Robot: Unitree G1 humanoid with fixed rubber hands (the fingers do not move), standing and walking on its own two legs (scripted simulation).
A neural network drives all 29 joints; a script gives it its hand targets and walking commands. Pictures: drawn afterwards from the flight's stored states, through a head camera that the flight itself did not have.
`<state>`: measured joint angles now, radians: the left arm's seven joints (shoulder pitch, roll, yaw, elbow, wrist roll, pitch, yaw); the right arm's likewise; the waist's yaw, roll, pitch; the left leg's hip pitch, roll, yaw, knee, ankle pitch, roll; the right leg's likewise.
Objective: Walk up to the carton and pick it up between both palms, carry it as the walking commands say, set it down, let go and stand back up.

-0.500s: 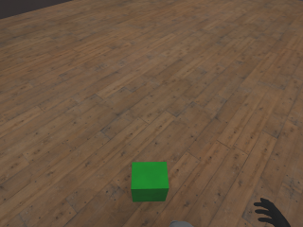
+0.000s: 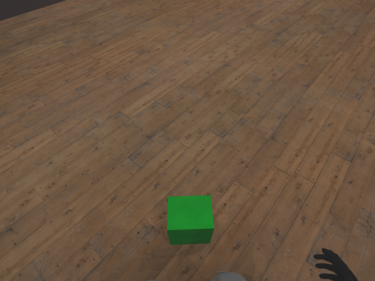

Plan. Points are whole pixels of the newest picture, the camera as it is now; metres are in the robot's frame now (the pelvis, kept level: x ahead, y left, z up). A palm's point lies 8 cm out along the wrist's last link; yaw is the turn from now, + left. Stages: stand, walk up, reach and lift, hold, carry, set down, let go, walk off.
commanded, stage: walk up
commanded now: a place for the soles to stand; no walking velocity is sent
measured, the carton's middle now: (189, 220) +0.46 +0.00 -0.62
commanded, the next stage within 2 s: none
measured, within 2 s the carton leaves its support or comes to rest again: neither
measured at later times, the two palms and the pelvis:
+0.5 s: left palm out of the picture +0.07 +0.35 -0.09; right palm out of the picture +0.12 -0.31 -0.08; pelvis +0.00 +0.01 +0.00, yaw +0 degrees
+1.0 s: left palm out of the picture +0.06 +0.33 -0.08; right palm out of the picture +0.12 -0.32 -0.09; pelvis -0.01 -0.01 +0.00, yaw -1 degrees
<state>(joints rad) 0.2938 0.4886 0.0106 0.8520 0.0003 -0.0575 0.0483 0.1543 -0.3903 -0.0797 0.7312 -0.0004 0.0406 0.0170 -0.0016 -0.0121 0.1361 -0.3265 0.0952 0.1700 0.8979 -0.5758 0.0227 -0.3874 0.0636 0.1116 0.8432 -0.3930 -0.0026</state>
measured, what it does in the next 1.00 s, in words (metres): stands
